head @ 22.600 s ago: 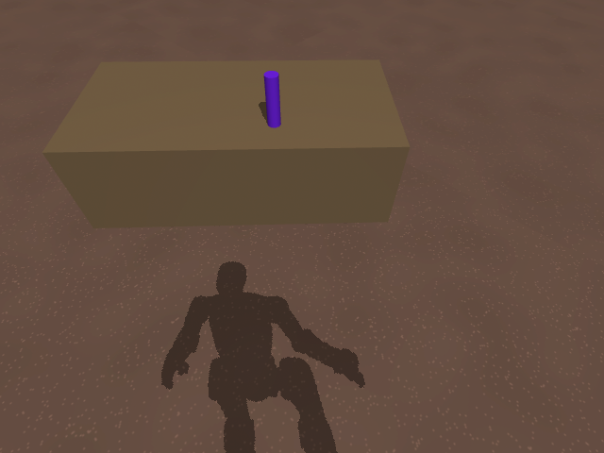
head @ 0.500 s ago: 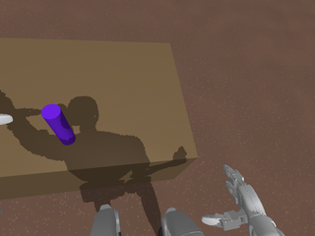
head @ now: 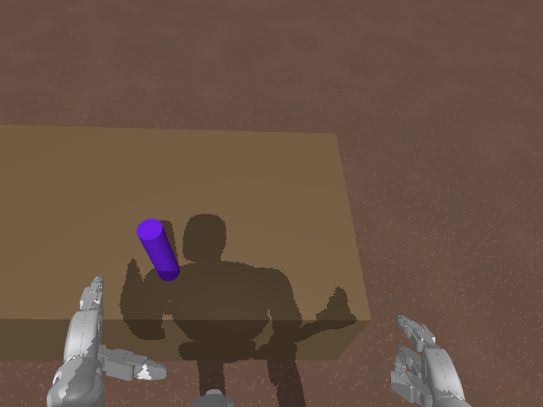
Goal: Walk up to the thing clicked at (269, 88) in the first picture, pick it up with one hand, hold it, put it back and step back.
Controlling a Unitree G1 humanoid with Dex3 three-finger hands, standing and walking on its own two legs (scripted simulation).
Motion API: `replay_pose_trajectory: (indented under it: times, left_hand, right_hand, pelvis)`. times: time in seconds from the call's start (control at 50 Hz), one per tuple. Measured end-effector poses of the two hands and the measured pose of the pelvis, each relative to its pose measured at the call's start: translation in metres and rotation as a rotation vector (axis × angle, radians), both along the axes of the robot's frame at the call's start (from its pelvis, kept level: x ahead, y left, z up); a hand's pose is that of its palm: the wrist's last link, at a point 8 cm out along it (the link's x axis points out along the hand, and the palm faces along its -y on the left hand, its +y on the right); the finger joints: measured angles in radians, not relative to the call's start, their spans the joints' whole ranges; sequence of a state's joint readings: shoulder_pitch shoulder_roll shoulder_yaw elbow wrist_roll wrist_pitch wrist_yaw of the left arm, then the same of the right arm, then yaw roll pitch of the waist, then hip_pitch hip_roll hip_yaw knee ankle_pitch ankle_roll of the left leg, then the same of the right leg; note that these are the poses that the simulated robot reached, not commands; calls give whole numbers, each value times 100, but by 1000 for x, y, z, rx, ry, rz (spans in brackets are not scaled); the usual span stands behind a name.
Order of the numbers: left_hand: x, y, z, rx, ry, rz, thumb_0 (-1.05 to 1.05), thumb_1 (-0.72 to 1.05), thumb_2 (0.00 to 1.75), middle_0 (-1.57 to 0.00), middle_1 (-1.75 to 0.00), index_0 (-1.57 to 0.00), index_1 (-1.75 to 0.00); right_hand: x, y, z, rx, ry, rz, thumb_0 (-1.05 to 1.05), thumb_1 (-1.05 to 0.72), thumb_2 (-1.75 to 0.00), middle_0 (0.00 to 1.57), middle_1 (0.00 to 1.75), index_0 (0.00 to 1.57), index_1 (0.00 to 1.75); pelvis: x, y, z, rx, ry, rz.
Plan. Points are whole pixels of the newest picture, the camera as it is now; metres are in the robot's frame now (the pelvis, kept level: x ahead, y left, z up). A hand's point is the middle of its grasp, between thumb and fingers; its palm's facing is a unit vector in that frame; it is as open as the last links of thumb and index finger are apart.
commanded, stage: home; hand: left
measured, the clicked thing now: (160, 252) +0.46 +0.24 -0.21
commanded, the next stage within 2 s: none
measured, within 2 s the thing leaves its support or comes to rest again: neither
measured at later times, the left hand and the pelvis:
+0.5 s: hand (164, 397) +0.16 +0.15 -0.06, palm faces +0.12 -0.97 -0.23, open 17.5 cm; pelvis -0.02 -0.02 -0.01, yaw +1 degrees
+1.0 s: hand (156, 392) +0.16 +0.16 -0.06, palm faces +0.12 -0.97 -0.23, open 17.3 cm; pelvis -0.01 -0.01 -0.01, yaw +0 degrees
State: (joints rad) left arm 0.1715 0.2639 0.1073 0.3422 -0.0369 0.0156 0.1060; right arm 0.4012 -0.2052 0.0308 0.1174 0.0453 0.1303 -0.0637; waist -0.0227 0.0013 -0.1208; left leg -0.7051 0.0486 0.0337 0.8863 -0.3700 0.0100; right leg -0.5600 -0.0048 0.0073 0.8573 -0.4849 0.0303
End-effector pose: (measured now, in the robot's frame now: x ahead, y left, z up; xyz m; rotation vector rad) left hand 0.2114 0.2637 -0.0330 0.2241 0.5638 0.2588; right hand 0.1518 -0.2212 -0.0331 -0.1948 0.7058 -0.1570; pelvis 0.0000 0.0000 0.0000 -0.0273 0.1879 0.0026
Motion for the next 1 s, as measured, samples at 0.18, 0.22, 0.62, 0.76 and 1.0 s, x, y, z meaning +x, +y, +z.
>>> replay_pose_trajectory:
  times: [0.18,0.22,0.62,0.76,1.0]
  left_hand:
    - [-69,-53,-8,-85,79,-43,-2,-54,6,-6,-5,-6,-5]
    - [-78,-58,-9,-90,86,-43,-2,-54,5,-6,-5,-6,-5]
    - [-78,-62,-5,-61,33,-64,-2,-54,6,-6,-6,-6,-5]
    - [-77,-57,-5,-57,38,-62,-2,-53,6,-6,-6,-6,-6]
    - [-73,-51,-5,-59,37,-58,-2,-51,7,-6,-6,-6,-6]
  right_hand:
    - [-3,-14,0,6,-39,4,1,-89,-89,20,30,20,30]
    - [-4,-17,1,1,-46,6,1,-89,-90,20,30,20,30]
    - [-17,-24,1,-5,-69,-4,1,-89,-90,20,30,20,30]
    - [-14,-20,1,-7,-73,-1,1,-90,-90,20,30,20,30]
    - [-11,-14,0,-10,-65,1,1,-90,-90,20,30,20,30]
  pelvis:
    - [-5,-13,-1,21,-36,7]
    - [-8,-16,-2,23,-40,9]
    - [-16,-20,-8,30,-43,1]
    - [-14,-17,-9,28,-39,1]
    - [-10,-12,-10,25,-26,0]
